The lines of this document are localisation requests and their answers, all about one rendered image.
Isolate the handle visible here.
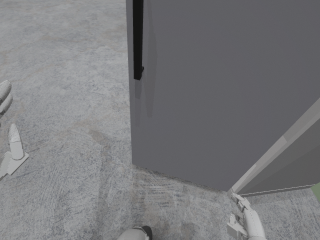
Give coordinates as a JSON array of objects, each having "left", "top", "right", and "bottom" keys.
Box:
[{"left": 132, "top": 0, "right": 144, "bottom": 81}]

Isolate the robot left foot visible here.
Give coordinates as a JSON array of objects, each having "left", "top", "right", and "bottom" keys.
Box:
[{"left": 142, "top": 225, "right": 153, "bottom": 240}]

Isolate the robot left hand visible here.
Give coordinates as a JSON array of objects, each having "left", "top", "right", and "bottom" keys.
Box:
[{"left": 0, "top": 80, "right": 29, "bottom": 181}]

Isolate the robot right hand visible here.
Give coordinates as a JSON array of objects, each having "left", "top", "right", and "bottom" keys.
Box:
[{"left": 226, "top": 193, "right": 266, "bottom": 240}]

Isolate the fridge door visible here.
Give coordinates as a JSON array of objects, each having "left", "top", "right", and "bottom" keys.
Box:
[{"left": 125, "top": 0, "right": 320, "bottom": 192}]

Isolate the left robot thigh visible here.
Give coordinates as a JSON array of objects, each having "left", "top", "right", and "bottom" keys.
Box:
[{"left": 117, "top": 229, "right": 149, "bottom": 240}]

